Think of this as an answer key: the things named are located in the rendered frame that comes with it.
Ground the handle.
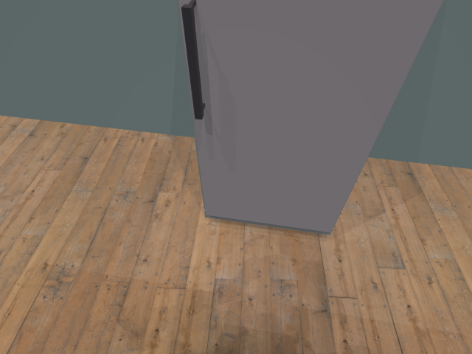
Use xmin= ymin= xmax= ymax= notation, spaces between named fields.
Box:
xmin=181 ymin=0 xmax=205 ymax=119

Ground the fridge door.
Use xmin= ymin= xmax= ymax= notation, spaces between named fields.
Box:
xmin=178 ymin=0 xmax=443 ymax=232

